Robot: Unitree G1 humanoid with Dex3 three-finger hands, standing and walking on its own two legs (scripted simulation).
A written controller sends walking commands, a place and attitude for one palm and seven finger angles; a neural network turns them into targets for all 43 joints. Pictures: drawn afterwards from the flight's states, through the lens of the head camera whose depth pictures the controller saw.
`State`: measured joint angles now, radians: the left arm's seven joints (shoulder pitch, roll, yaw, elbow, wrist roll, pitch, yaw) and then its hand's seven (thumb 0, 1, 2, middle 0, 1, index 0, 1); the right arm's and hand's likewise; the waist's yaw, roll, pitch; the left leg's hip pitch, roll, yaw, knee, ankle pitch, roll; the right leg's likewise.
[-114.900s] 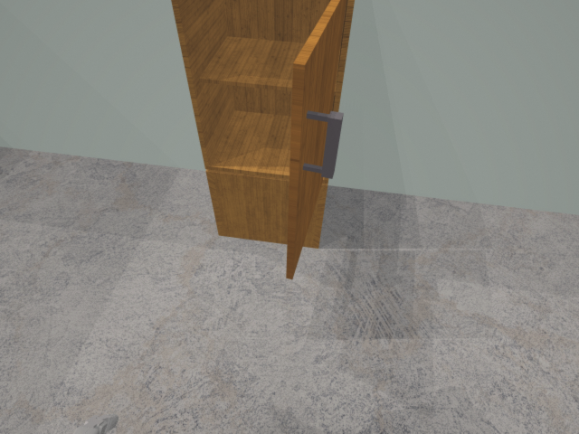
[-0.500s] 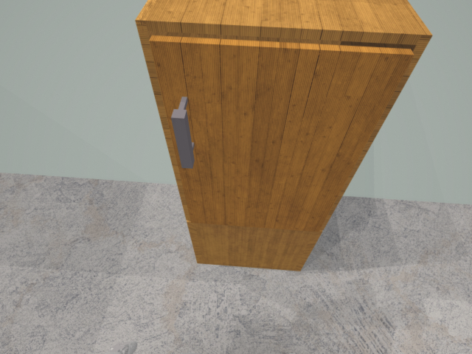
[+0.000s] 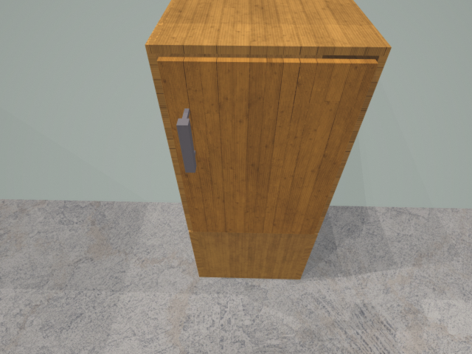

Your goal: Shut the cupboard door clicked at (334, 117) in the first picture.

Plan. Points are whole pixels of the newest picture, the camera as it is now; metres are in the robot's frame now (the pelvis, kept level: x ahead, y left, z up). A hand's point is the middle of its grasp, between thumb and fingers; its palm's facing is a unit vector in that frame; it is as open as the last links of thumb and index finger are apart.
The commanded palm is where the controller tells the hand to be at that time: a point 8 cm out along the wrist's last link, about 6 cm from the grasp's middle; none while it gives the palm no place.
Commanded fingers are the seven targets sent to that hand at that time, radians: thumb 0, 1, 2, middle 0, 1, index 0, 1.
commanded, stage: come to a stop and stand still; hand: left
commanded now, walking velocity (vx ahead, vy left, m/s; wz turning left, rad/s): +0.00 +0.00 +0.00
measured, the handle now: (188, 141) +0.53 +0.14 +0.07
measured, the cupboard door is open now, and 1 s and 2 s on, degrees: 0 0 0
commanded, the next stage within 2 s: look again from close up in 0.24 s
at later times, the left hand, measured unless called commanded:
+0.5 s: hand out of the picture -0.02 +0.18 -0.18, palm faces +0.00 -0.98 -0.20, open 7.4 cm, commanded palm none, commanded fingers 0.00 0.90 0.90 -0.20 -0.30 -0.20 -0.30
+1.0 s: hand out of the picture +0.02 +0.20 -0.18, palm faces -0.02 -0.98 -0.21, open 7.4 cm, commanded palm none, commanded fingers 0.00 0.90 0.90 -0.20 -0.30 -0.20 -0.30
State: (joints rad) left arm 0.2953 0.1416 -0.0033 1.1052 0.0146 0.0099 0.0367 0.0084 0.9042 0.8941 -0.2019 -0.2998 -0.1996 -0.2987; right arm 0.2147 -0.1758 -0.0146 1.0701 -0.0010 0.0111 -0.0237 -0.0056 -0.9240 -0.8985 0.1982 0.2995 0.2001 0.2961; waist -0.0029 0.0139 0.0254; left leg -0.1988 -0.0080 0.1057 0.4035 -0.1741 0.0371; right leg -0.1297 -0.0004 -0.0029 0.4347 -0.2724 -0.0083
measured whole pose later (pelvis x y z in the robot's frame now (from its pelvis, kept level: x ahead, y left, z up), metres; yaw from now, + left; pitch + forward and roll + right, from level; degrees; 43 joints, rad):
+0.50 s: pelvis -0.01 +0.01 -0.01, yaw +1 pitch -1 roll -1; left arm 0.32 0.12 -0.02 1.10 0.02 -0.02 0.05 0.01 0.90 0.89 -0.20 -0.30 -0.20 -0.30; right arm 0.36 -0.14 0.00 1.09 -0.02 0.00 -0.01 0.00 -0.90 -0.90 0.20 0.30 0.20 0.30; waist -0.03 0.05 0.02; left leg -0.30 0.00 0.10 0.53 -0.22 0.06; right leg -0.20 0.00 -0.01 0.52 -0.30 0.00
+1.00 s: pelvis +0.00 +0.02 +0.00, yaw -1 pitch -1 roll +0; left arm 0.28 0.19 -0.02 1.07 0.02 -0.02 0.03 0.01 0.90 0.89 -0.20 -0.30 -0.20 -0.30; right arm 0.22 -0.21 0.00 1.07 -0.01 -0.03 -0.02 0.00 -0.91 -0.90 0.20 0.30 0.20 0.30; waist 0.00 -0.02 0.02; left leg -0.24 -0.02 0.13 0.46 -0.21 0.07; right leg -0.17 -0.02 0.02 0.49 -0.30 0.02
